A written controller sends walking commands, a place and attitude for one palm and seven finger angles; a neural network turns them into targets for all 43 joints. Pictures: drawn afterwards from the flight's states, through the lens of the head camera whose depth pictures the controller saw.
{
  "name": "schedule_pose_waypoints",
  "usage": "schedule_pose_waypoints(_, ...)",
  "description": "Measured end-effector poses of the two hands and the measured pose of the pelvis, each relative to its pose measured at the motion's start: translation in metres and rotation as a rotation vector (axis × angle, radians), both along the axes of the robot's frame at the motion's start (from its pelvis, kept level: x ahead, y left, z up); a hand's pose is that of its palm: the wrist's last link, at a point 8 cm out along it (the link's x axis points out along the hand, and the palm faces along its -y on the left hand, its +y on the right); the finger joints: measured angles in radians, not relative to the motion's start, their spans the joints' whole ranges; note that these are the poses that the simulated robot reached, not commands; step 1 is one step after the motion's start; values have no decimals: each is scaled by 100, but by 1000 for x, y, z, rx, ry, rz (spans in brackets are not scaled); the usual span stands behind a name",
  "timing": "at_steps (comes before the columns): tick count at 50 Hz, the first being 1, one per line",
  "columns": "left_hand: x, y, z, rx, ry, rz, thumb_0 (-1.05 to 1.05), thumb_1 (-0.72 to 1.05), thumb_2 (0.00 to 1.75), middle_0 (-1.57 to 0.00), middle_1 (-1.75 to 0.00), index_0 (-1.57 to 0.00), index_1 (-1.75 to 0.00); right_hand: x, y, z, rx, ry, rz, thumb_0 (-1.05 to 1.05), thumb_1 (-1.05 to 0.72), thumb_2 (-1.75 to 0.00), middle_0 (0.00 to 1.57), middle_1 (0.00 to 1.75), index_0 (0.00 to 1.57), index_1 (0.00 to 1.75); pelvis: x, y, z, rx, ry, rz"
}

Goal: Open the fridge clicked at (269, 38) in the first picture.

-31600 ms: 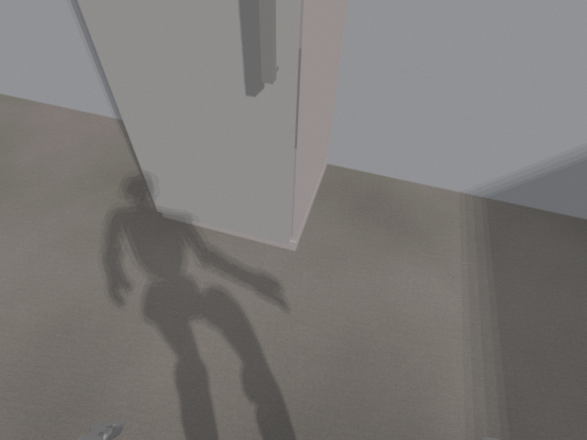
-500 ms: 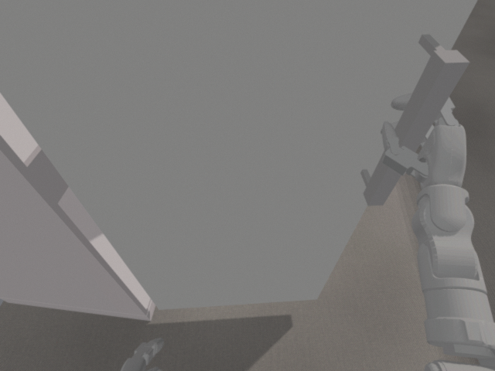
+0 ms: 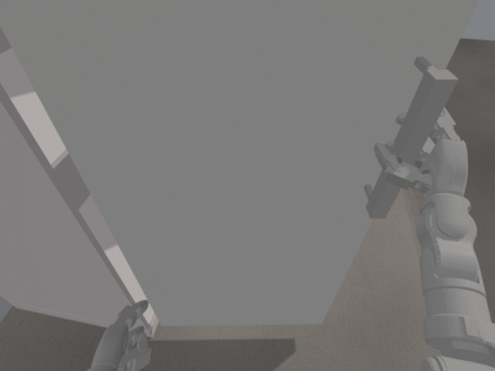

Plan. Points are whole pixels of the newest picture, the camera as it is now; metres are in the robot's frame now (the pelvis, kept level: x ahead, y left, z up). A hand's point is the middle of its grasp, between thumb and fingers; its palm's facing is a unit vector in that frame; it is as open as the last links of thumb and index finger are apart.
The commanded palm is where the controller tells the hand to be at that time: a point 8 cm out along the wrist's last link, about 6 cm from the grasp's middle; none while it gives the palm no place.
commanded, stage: loosen the grip on the handle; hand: right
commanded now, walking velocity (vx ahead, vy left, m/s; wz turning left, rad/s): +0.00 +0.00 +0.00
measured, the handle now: (395, 147) +0.43 -0.20 +0.18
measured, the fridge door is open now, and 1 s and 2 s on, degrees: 78 78 78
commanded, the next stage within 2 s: slip the hand off the handle in 0.40 s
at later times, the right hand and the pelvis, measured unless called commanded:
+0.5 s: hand (400, 168) +0.39 -0.20 +0.17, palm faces +0.26 +0.96 -0.11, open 14.5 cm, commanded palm +0.35 -0.25 +0.18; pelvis +0.03 +0.03 +0.00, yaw -1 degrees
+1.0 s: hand (453, 174) +0.38 -0.28 +0.17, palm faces +0.30 +0.95 -0.12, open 14.7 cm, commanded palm +0.35 -0.31 +0.18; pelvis +0.04 +0.01 -0.01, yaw -2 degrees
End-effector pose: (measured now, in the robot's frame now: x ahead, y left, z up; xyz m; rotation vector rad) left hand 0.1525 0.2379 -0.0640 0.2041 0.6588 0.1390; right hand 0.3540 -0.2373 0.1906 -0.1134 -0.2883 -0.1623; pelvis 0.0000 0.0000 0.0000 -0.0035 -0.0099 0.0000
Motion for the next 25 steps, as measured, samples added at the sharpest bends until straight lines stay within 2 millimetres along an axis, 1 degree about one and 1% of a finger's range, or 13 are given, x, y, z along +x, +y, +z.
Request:
schedule_pose_waypoints(3, -6, -5, -11, -36, 8, -6, 1, 91, 90, -20, -30, -20, -30, -4, 2, -1, -11, -21, -36, -4, -19, -60, 46, 140, 35, 135, 0, 1, -2, -6, 5, 3)
schedule_pose_waypoints(6, -14, -7, -22, -43, 64, -26, 1, 91, 90, -21, -30, -20, -30, -7, 2, -4, -23, -63, -61, -2, 3, -48, 45, 139, 35, 134, 1, 5, -4, -11, 18, -1)
schedule_pose_waypoints(9, -21, -3, -31, -35, 125, -35, 2, 90, 90, -21, -30, -20, -30, -7, 2, -9, -49, -75, -70, -2, 23, -37, 43, 137, 36, 133, 3, 10, -5, -10, 32, -4)
schedule_pose_waypoints(12, -23, 6, -36, -18, 169, -25, 2, 90, 90, -21, -31, -20, -30, -6, 0, -15, -64, -65, -63, -1, 36, -30, 42, 134, 36, 131, 8, 15, -5, -6, 44, -10)
schedule_pose_waypoints(17, -15, 24, -37, 17, 191, -3, 2, 90, 90, -21, -31, -20, -30, -2, -2, -14, -65, -60, -46, -1, 49, -24, 44, 132, 33, 125, 16, 20, -4, -1, 57, -19)
schedule_pose_waypoints(21, -1, 35, -34, 33, 169, 7, 2, 91, 90, -21, -30, -20, -30, 1, -2, -14, -51, -48, -50, -1, 53, -22, 42, 128, 30, 121, 23, 23, -3, -1, 68, -23)
schedule_pose_waypoints(25, 16, 40, -29, 33, 132, 8, 2, 91, 90, -20, -30, -20, -30, -1, -8, -17, -33, -43, -79, -2, 54, -21, 36, 123, 28, 118, 30, 26, -3, -5, 75, -20)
